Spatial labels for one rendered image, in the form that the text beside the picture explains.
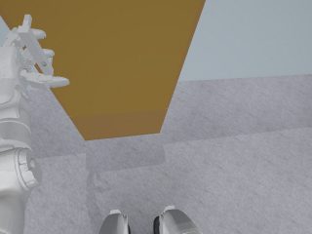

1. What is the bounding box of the left robot upper arm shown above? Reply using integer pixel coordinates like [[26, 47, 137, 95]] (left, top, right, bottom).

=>
[[0, 147, 43, 234]]

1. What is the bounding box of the robot shin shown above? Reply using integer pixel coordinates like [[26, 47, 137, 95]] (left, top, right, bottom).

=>
[[159, 205, 175, 234], [110, 209, 121, 215]]

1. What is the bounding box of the robot right shin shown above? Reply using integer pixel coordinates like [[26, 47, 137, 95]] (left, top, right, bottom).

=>
[[159, 205, 175, 234]]

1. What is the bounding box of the handle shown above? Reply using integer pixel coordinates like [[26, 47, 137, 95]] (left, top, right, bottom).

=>
[[17, 14, 54, 76]]

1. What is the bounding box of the robot left shin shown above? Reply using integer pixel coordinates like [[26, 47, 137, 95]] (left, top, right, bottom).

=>
[[110, 209, 121, 215]]

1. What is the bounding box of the left robot forearm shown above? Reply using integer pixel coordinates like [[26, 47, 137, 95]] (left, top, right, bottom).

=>
[[0, 78, 33, 152]]

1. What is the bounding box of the robot left hand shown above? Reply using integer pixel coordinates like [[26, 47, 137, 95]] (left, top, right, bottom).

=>
[[0, 27, 70, 91]]

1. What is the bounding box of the cupboard door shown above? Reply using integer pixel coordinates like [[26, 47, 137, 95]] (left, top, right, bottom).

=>
[[0, 0, 201, 117]]

